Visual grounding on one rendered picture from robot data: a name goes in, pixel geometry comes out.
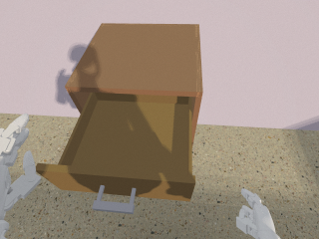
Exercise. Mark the handle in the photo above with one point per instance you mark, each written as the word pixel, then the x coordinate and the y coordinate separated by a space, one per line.
pixel 116 207

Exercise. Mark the cabinet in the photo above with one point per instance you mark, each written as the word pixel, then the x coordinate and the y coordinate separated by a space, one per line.
pixel 141 59

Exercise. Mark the drawer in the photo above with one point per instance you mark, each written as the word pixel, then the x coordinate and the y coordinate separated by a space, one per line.
pixel 126 141

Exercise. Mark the left robot hand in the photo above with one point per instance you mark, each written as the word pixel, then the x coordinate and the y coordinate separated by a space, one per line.
pixel 11 140

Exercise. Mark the right robot hand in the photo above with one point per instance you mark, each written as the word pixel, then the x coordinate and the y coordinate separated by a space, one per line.
pixel 258 218

